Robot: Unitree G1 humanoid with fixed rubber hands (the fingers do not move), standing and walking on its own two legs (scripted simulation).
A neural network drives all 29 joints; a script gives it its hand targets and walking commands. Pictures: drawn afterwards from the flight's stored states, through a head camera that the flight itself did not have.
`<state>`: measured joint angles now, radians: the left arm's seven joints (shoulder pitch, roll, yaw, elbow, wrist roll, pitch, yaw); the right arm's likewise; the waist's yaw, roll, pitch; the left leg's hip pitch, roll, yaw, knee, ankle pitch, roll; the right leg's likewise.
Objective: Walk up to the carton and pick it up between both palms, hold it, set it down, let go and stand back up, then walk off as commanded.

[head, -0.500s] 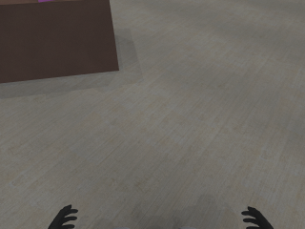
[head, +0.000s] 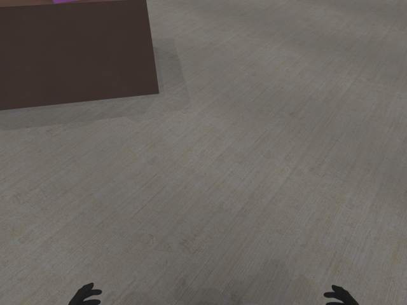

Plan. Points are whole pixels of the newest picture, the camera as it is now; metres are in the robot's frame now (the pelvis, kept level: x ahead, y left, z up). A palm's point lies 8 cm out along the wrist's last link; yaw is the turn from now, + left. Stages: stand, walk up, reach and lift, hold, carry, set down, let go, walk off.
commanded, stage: walk up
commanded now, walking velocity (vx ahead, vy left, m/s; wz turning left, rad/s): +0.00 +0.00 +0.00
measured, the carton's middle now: out of the picture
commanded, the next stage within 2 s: none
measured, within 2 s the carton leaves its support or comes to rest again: neither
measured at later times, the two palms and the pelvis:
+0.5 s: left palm out of the picture +0.10 +0.41 -0.10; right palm (324, 284) +0.17 -0.24 -0.08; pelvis +0.04 +0.08 -0.01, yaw +5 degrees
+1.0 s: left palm (12, 242) +0.25 +0.42 -0.07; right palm (293, 215) +0.33 -0.22 -0.10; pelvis +0.22 +0.08 +0.00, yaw +7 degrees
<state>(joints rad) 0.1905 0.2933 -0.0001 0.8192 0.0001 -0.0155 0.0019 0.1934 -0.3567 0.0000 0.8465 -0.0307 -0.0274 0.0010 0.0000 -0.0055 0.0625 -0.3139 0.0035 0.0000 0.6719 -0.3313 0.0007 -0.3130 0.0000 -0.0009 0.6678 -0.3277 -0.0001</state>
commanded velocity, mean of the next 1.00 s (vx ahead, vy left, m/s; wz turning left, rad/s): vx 0.00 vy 0.00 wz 0.00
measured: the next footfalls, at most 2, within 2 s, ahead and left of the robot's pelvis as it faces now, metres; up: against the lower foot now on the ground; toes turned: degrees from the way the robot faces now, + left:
left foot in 0.42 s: +0.10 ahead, +0.18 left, +0.00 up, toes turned +5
right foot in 0.86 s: +0.31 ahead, -0.04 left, +0.00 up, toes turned +1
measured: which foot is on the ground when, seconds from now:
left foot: down 0.00-0.18, up 0.20-0.40, down 0.42-0.90, up 0.92-1.00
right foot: down 0.00-0.44, up 0.46-0.84, down 0.86-1.00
